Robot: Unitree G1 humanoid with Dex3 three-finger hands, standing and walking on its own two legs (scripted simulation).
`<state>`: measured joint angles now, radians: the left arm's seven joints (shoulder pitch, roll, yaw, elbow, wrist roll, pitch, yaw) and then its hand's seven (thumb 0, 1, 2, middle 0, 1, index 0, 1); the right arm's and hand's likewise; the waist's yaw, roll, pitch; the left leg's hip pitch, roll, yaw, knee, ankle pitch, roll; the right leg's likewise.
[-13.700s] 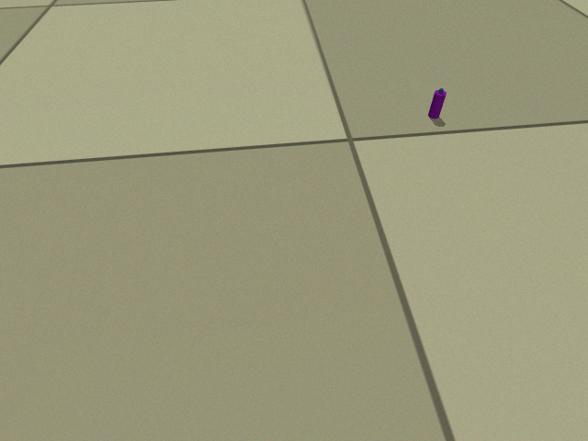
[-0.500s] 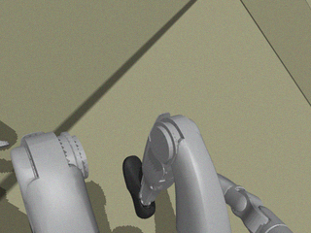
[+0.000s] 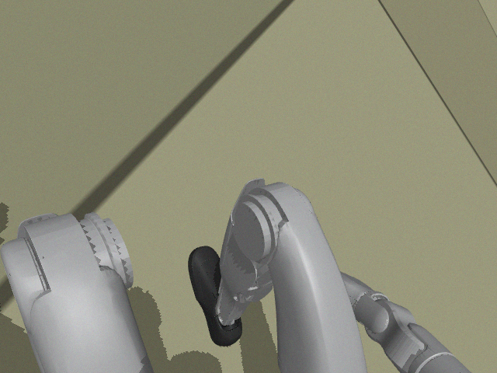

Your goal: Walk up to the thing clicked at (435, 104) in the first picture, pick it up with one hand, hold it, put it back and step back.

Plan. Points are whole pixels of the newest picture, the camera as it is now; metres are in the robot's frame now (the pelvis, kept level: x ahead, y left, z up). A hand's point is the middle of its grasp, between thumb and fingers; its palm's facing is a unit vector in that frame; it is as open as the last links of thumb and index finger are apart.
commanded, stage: close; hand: left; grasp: from the side
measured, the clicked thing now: out of the picture +0.41 +0.32 -0.19
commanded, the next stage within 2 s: settle in 0.14 s
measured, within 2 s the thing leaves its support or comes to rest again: leaves its support in 0.48 s
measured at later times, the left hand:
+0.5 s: hand out of the picture +0.41 +0.31 -0.18, palm faces +0.47 -0.88 -0.01, open 8.9 cm
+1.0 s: hand out of the picture +0.38 +0.34 -0.07, palm faces +0.45 -0.89 -0.03, open 9.0 cm
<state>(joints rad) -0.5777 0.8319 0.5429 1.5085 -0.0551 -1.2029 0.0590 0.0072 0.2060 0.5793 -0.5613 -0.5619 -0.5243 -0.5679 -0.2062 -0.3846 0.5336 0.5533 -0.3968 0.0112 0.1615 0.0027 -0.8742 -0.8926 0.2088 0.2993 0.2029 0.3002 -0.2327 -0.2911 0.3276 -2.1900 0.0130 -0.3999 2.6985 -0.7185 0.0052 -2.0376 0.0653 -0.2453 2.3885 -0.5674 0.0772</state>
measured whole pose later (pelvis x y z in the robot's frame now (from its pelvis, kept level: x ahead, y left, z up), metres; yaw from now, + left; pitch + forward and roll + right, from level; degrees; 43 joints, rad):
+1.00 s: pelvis +0.01 -0.01 +0.03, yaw +4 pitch +20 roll -15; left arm -0.49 0.61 0.43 0.98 -0.10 -0.88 -0.02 0.00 -0.24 1.07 -0.75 -1.09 -0.75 -1.12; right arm -0.06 -0.34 0.29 0.59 -0.23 0.05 0.17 0.01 -0.89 -0.90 0.21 0.30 0.20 0.30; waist -0.14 -0.14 0.10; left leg -2.25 0.01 -0.27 2.57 -0.70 0.01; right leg -2.11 0.01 -0.17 2.35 -0.61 0.05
